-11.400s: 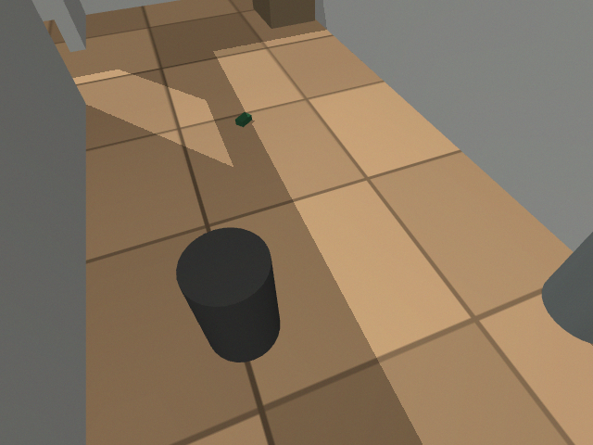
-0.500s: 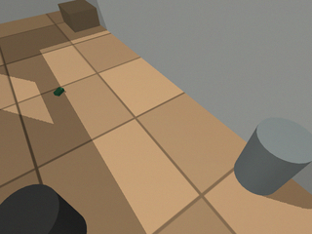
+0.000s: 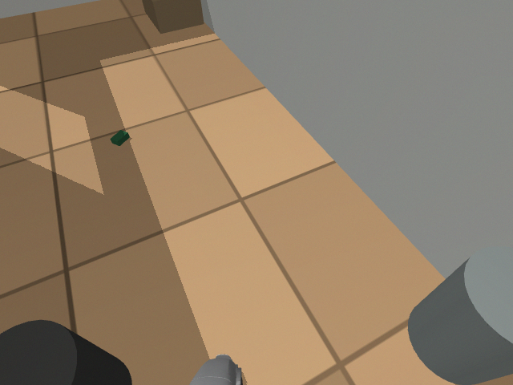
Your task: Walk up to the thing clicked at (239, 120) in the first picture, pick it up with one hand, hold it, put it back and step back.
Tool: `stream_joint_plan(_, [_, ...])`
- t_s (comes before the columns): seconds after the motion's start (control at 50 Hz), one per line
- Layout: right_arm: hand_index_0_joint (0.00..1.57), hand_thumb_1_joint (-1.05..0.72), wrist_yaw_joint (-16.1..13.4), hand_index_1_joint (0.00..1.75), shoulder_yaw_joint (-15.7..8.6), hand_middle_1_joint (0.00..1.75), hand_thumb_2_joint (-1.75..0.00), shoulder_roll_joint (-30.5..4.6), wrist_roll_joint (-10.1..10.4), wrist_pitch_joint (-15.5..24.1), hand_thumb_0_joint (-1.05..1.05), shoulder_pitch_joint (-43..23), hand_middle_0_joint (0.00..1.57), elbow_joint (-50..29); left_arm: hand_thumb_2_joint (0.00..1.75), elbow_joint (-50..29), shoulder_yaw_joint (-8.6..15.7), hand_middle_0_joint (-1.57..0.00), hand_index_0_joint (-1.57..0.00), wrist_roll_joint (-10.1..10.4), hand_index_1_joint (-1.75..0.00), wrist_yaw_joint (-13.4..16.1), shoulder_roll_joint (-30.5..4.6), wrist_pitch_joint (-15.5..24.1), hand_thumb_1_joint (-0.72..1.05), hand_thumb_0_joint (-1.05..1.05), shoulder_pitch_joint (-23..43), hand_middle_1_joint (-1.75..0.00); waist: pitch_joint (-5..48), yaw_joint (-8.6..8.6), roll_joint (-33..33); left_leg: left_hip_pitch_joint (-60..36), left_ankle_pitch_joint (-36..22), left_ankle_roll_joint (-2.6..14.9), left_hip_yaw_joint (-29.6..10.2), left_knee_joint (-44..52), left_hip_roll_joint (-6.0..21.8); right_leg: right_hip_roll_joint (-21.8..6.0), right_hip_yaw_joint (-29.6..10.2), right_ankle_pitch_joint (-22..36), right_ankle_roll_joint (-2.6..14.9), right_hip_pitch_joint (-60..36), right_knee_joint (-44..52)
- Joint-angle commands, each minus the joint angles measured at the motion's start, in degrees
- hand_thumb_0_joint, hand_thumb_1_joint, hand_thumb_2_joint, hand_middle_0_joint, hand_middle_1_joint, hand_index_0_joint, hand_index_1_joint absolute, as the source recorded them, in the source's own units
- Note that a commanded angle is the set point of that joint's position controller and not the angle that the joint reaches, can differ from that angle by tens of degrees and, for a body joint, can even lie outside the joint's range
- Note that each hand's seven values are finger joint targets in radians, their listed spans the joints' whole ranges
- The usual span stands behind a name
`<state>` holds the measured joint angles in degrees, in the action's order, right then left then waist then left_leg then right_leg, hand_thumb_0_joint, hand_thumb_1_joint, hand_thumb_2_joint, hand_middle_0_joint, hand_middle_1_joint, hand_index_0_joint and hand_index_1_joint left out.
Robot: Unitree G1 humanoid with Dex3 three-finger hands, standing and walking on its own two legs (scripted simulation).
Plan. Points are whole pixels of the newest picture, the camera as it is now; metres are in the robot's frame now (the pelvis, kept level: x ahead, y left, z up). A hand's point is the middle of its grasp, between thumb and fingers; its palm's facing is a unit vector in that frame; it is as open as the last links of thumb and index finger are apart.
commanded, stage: walk up
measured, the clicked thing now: (120, 137) +1.43 +0.94 -0.75
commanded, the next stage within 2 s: none
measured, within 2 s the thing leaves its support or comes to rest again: neither
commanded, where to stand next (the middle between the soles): +0.30 +0.00 m, yaw +31 degrees
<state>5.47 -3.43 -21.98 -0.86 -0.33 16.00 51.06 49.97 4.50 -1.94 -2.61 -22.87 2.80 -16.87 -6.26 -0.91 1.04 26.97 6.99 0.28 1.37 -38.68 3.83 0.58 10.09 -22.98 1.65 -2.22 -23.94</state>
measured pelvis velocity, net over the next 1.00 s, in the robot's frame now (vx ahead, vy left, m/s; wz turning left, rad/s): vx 0.23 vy -0.03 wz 0.50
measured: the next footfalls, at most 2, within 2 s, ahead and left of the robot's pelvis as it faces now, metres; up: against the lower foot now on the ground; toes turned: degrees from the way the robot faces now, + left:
left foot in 0.06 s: +0.17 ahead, +0.13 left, +0.00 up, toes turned +7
right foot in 0.46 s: +0.35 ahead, -0.14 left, +0.00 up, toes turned +12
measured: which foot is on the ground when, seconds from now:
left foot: up 0.00-0.04, down 0.06-0.46, up 0.48-0.92, down 0.94-1.00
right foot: down 0.00-0.10, up 0.12-0.44, down 0.46-0.96, up 0.98-1.00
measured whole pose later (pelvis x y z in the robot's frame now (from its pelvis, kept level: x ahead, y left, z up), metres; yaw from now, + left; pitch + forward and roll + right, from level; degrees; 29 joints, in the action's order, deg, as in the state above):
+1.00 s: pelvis +0.23 -0.03 -0.02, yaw +28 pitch -1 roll +1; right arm 1.4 -3.2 -24.2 -1.7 -0.5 13.3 47.9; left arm 48.8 2.3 -0.6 -0.7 -24.9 -0.6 -14.9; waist -6.6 -2.5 -2.5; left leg 19.6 19.1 1.6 1.7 -40.2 -1.6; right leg -9.8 7.4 -27.7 -0.5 21.8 -48.8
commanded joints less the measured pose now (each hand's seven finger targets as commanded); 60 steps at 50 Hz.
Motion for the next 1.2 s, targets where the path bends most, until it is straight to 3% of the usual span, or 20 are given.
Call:
stream_joint_plan(0.0, [0.20, -0.90, -1.2, 0.30, -3.9, 0.30, -0.90, -11.0, -0.6, 2.2, 0.00, -0.6, 0.20, -6.3, 0.90, -7.2, 3.8, -0.20, -0.20, 0.4, -0.30, 1.2, -13.8, 1.2, 0.90, 0.00, 0.6, -0.30, 1.2, -0.39, -4.5, -12.3, 4.4, 2.31, 4.8, 2.4, -1.7, -15.6, -3.1, 22.5, 6.07, 12.8, -3.4])
stream_joint_plan(0.04, [0.20, -0.90, -2.8, 0.30, -5.7, 0.30, -0.90, -14.5, -0.8, 3.1, 0.00, 12.6, 0.20, -3.5, 0.90, -8.3, 2.6, -0.20, -0.20, 0.4, -0.30, 1.1, -11.3, 0.8, 0.90, 0.00, -1.4, -0.30, 8.7, 6.09, 7.2, -27.3, 9.2, 7.21, 0.8, 8.7, -4.1, -10.6, -0.3, 29.8, 3.85, 17.0, -30.7])
stream_joint_plan(0.08, [0.20, -0.90, -3.9, 0.30, -6.5, 0.30, -0.90, -20.2, 0.1, 3.9, 0.00, 15.2, 0.20, -5.9, 0.90, -10.3, 2.9, -0.20, -0.20, 2.0, -0.30, 1.0, -10.9, 0.2, 0.90, 0.00, -2.8, -0.30, 13.5, 6.01, 16.7, -42.6, -0.6, 20.30, -47.8, 20.1, 16.4, 3.1, -7.8, -9.4, -0.76, 40.9, -50.6])
stream_joint_plan(0.1, [0.20, -0.90, -4.6, 0.30, -7.0, 0.30, -0.90, -20.2, 1.0, 4.1, 0.00, 13.5, 0.20, -6.5, 0.90, -10.8, 2.7, -0.20, -0.20, 1.1, -0.30, 1.4, -13.7, 0.3, 0.90, 0.00, 2.2, -0.30, 10.3, 5.82, 10.0, -36.3, 1.3, 20.97, -51.0, 22.1, 19.2, -1.6, -14.7, -9.4, -0.02, 41.6, -52.5])
stream_joint_plan(0.18, [0.20, -0.90, -5.8, 0.30, -3.7, 0.30, -0.90, -13.7, 2.2, 5.2, 0.00, 6.6, 0.20, -9.3, 0.90, -9.5, 2.1, -0.20, -0.20, 2.1, -0.30, 0.6, -11.3, -0.5, 0.90, 0.00, -0.3, -0.30, 5.3, 0.43, 3.3, -20.0, -13.4, 11.20, -18.7, 18.1, 8.1, -7.5, -14.5, 1.5, 0.71, 32.2, -39.3])
stream_joint_plan(0.3, [0.20, -0.90, -5.2, 0.30, -4.2, 0.30, -0.90, -15.8, 0.1, 6.0, 0.00, 7.5, 0.20, -11.4, 0.90, -10.8, 2.6, -0.20, -0.20, 1.1, -0.30, -0.5, -9.6, -0.3, 0.90, 0.00, 2.3, -0.30, 5.6, 1.51, 10.2, -13.4, -7.8, 13.01, -14.3, 17.6, 4.8, -4.9, -9.0, 5.6, -1.59, 25.8, -21.3])
stream_joint_plan(0.4, [0.20, -0.90, -5.5, 0.30, -3.1, 0.30, -0.90, -13.2, 0.0, 3.5, 0.00, 1.2, 0.20, -13.6, 0.90, -5.8, 3.8, -0.20, -0.20, 1.1, -0.30, 1.6, -10.8, 1.2, 0.90, 0.00, -5.1, -0.30, 5.1, -3.62, 6.5, 2.8, -2.7, 7.09, -13.4, 3.9, 0.8, -1.8, -7.6, 18.5, -0.22, 5.7, -9.4])
stream_joint_plan(0.42, [0.20, -0.90, -5.7, 0.30, -2.0, 0.30, -0.90, -10.1, 0.3, 3.1, 0.00, 3.1, 0.20, -13.5, 0.90, -5.8, 4.2, -0.20, -0.20, 0.6, -0.30, 2.0, -12.6, 1.6, 0.90, 0.00, -6.2, -0.30, 6.1, -4.19, 0.6, 5.1, 4.8, 5.32, -10.5, -3.0, -2.8, -3.7, -9.5, 16.6, 0.88, 2.8, -5.0])
stream_joint_plan(0.44, [0.20, -0.90, -6.0, 0.30, -0.9, 0.30, -0.90, -6.5, 0.8, 2.7, 0.00, 5.2, 0.20, -14.1, 0.90, -6.2, 5.2, -0.20, -0.20, -0.3, -0.30, 2.4, -17.4, 2.0, 0.90, 0.00, -7.6, -0.30, 7.8, -4.93, -14.3, 10.5, 17.5, 2.89, -6.7, -16.5, -9.5, -17.4, -27.6, 7.6, 3.69, 2.7, 3.3])
stream_joint_plan(0.46, [0.20, -0.90, -6.6, 0.30, -1.5, 0.30, -0.90, -8.7, 0.2, 1.8, 0.00, 9.6, 0.20, -12.2, 0.90, -8.3, 5.3, -0.20, -0.20, 0.0, -0.30, 2.5, -19.5, 2.0, 0.90, 0.00, -3.3, -0.30, 6.0, -1.61, -13.5, 8.6, 25.4, 1.36, -7.7, -24.5, -8.9, -27.9, -41.5, -4.6, 5.90, 10.3, 10.9])
stream_joint_plan(0.48, [0.20, -0.90, -6.9, 0.30, -2.9, 0.30, -0.90, -13.1, -0.2, 1.3, 0.00, 11.3, 0.20, -10.7, 0.90, -9.4, 5.3, -0.20, -0.20, 0.3, -0.30, 2.6, -21.1, 1.3, 0.90, 0.00, 4.2, -0.30, 4.9, 0.67, -13.4, 7.9, 25.5, 1.52, -7.5, -29.3, -5.0, -30.1, -46.6, -14.5, 11.38, 14.5, 13.1])
stream_joint_plan(0.58, [0.20, -0.90, -5.0, 0.30, -3.5, 0.30, -0.90, -13.3, 0.1, 1.1, 0.00, 9.6, 0.20, -6.5, 0.90, -7.3, 3.8, -0.20, -0.20, 0.4, -0.30, 2.3, -15.2, 1.3, 0.90, 0.00, 4.1, -0.30, 2.2, 0.25, -14.0, 4.7, 14.9, 0.49, -7.1, -24.0, -2.5, -16.8, -20.0, -6.0, 7.94, 19.1, 8.4])
stream_joint_plan(0.72, [0.20, -0.90, -3.9, 0.30, -3.0, 0.30, -0.90, -12.3, -0.8, 0.0, 0.00, 2.1, 0.20, -7.7, 0.90, -7.8, 4.1, -0.20, -0.20, 0.4, -0.30, 2.3, -16.6, 1.1, 0.90, 0.00, 0.8, -0.30, 4.2, -2.07, -12.3, 3.9, 15.2, -1.02, -3.3, -11.6, -1.0, -21.3, -15.3, 9.7, 10.88, 12.8, 5.4])
stream_joint_plan(0.86, [0.20, -0.90, -4.3, 0.30, -3.0, 0.30, -0.90, -12.0, -0.1, 0.5, 0.00, 1.4, 0.20, -6.6, 0.90, -7.5, 2.9, -0.20, -0.20, 1.1, -0.30, 2.5, -17.6, -0.3, 0.90, 0.00, 2.4, -0.30, 8.7, -0.33, -9.5, -8.3, 11.9, 1.04, 1.3, 0.8, -3.3, -21.7, -9.8, 22.8, 8.69, 14.9, -6.7])
stream_joint_plan(0.9, [0.20, -0.90, -5.0, 0.30, -3.6, 0.30, -0.90, -13.6, -0.4, 1.4, 0.00, 3.7, 0.20, -5.3, 0.90, -7.1, 1.6, -0.20, -0.20, 1.5, -0.30, 2.6, -14.8, -1.0, 0.90, 0.00, 1.1, -0.30, 10.8, 1.19, -4.0, -16.0, 8.1, 3.64, -2.4, 11.1, -3.7, -18.9, -6.5, 19.5, 4.31, 18.4, -17.7])
stream_joint_plan(0.94, [0.20, -0.90, -5.7, 0.30, -4.9, 0.30, -0.90, -20.5, -1.2, 1.7, 0.00, 0.3, 0.20, -7.8, 0.90, -7.7, 0.0, -0.20, -0.20, 2.5, -0.30, 2.7, -9.8, -1.8, 0.90, 0.00, -0.7, -0.30, 8.3, -0.51, 13.0, -21.5, -4.4, 11.47, -29.8, 16.5, 12.6, -5.2, -2.9, -11.3, -2.16, 35.9, -31.1])
stream_joint_plan(0.98, [0.20, -0.90, -6.0, 0.30, -4.9, 0.30, -0.90, -20.3, -0.1, 1.4, 0.00, 0.1, 0.20, -6.2, 0.90, -5.4, 0.9, -0.20, -0.20, 2.0, -0.30, 3.9, -14.5, -2.1, 0.90, 0.00, 2.1, -0.30, 6.2, 1.69, 8.7, -13.7, -4.7, 17.21, -29.5, 16.3, 14.9, -7.7, -8.9, -13.5, -1.29, 30.9, -34.3])
stream_joint_plan(1.06, [0.20, -0.90, -6.6, 0.30, -2.7, 0.30, -0.90, -15.4, 0.5, 2.0, 0.00, -3.5, 0.20, -6.4, 0.90, -2.7, 0.8, -0.20, -0.20, 2.8, -0.30, 3.7, -11.7, -1.6, 0.90, 0.00, -1.5, -0.30, 7.9, -0.63, 10.1, -15.4, -26.8, 11.72, -14.6, 8.6, 7.1, -6.8, -8.3, -3.3, -0.32, 26.6, -27.6])
stream_joint_plan(1.12, [0.20, -0.90, -6.4, 0.30, -2.4, 0.30, -0.90, -14.7, 0.5, 1.4, 0.00, -4.7, 0.20, -6.7, 0.90, -1.8, 0.6, -0.20, -0.20, 2.2, -0.30, 4.1, -10.6, -0.9, 0.90, 0.00, 0.0, -0.30, 9.4, 0.50, 9.5, -15.4, -26.1, 11.92, -14.7, 6.2, 6.6, -4.6, -6.7, -2.2, -0.62, 21.3, -17.5])
stream_joint_plan(1.18, [0.20, -0.90, -6.2, 0.30, -1.7, 0.30, -0.90, -13.0, 1.5, 0.6, 0.00, -7.6, 0.20, -7.1, 0.90, -0.1, 0.8, -0.20, -0.20, 1.2, -0.30, 4.3, -11.9, 0.2, 0.90, 0.00, -1.3, -0.30, 9.3, -1.63, 4.2, -7.2, -10.7, 7.45, -12.3, 1.6, 3.2, -4.6, -8.3, 13.7, 1.05, 9.8, -3.6])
